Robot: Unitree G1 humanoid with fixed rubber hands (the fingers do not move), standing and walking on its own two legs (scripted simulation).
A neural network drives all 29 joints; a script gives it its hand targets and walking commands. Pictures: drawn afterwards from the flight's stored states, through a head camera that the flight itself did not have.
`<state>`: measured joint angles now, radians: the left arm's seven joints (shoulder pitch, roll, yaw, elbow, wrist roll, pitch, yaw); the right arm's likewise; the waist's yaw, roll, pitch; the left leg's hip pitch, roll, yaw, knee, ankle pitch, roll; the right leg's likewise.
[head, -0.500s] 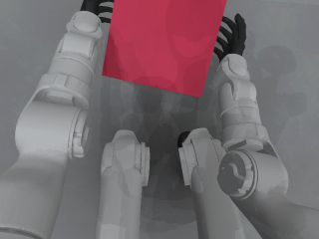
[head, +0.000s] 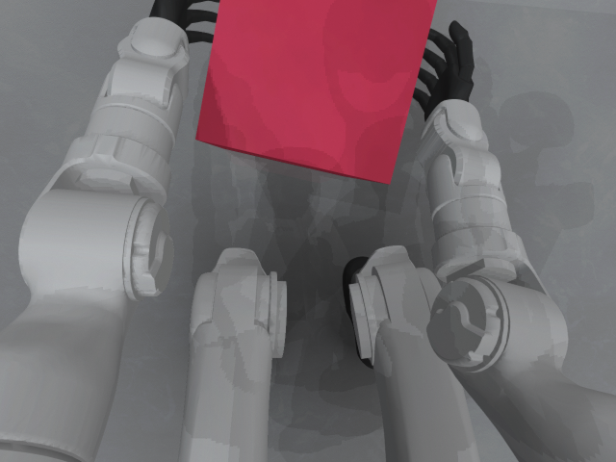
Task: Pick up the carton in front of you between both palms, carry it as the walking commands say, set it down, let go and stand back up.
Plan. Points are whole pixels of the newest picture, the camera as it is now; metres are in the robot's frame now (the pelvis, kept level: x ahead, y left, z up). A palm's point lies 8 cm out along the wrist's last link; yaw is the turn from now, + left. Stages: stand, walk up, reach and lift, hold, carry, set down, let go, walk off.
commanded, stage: set down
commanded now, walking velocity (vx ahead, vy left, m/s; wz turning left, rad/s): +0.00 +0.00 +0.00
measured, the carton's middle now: (305, 89) +0.52 +0.02 -0.25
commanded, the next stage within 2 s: let go in 1.78 s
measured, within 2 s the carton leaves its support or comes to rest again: neither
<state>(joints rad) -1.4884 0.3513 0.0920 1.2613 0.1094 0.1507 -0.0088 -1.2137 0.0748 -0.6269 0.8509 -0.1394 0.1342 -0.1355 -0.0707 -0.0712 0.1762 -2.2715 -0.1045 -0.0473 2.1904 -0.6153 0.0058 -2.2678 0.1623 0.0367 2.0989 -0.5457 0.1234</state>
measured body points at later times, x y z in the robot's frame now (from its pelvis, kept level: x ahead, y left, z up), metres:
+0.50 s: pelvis +0.00 +0.00 -0.01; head +0.35 +0.07 +0.27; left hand +0.56 +0.18 -0.18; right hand +0.50 -0.13 -0.17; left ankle +0.09 +0.10 -0.35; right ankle +0.13 -0.13 -0.35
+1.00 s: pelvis -0.01 -0.01 +0.02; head +0.33 +0.04 +0.31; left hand +0.56 +0.21 -0.12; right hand +0.48 -0.16 -0.12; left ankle +0.09 +0.10 -0.35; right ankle +0.12 -0.13 -0.35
